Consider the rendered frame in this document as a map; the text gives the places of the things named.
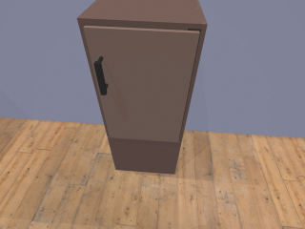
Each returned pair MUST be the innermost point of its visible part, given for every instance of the handle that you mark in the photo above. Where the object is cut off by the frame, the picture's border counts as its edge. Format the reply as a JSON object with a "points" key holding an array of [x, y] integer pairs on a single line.
{"points": [[103, 86]]}

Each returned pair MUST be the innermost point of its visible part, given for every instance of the cupboard door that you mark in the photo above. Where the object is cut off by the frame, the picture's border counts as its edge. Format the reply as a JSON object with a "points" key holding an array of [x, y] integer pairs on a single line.
{"points": [[148, 72]]}

